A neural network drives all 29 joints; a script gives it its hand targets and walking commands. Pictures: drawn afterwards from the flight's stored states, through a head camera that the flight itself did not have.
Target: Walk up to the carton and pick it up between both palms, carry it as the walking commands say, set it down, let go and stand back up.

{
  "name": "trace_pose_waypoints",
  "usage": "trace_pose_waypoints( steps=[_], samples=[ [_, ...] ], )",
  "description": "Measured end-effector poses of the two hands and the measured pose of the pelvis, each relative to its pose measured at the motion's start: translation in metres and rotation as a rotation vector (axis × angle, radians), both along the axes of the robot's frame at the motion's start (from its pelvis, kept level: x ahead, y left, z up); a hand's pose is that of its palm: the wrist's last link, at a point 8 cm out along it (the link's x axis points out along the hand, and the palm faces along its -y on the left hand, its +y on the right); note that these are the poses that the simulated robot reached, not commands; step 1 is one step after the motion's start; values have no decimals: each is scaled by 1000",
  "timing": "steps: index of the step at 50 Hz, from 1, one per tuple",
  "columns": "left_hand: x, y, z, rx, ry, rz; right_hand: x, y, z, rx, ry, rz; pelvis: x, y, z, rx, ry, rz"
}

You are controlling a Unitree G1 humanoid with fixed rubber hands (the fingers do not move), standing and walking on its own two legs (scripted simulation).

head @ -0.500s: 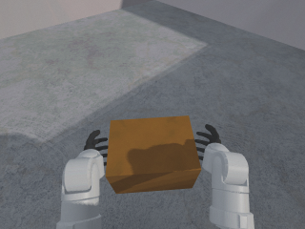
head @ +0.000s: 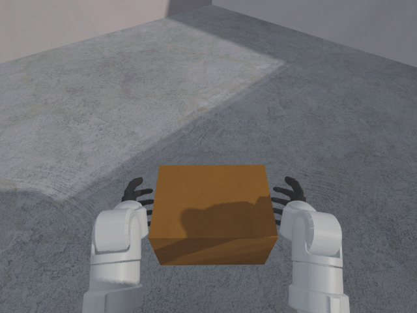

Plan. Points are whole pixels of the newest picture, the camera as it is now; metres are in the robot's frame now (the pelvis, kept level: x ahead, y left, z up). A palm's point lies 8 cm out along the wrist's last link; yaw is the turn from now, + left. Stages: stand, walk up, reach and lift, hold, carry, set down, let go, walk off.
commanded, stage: carry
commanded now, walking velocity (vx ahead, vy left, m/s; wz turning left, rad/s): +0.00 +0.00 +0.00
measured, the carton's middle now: (212, 215) +0.33 -0.01 +0.00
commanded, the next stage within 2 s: none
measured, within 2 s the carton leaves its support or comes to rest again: neither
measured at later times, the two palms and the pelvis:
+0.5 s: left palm (112, 212) +0.29 +0.17 +0.07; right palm (273, 208) +0.29 -0.13 +0.08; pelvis +0.01 +0.03 +0.00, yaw +0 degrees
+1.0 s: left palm (115, 215) +0.29 +0.17 +0.06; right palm (275, 211) +0.29 -0.13 +0.07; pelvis +0.01 +0.02 +0.00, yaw +1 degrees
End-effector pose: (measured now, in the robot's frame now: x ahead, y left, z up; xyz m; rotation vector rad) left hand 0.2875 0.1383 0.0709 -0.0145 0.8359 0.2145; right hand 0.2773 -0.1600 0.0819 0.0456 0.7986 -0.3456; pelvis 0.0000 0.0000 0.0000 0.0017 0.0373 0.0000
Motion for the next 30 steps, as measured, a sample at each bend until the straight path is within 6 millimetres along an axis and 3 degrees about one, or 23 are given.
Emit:
trace_pose_waypoints(
  steps=[14, 30],
  samples=[
    [0, 32, 0, 7, -24, 54, 16, 31, -1, -8, -22, 67, 8, 18, -3, -8, -8, 4],
    [7, 34, -4, 22, -28, 21, 15, 33, -8, -11, -24, 50, 10, 27, -3, -9, -6, 7]
  ],
)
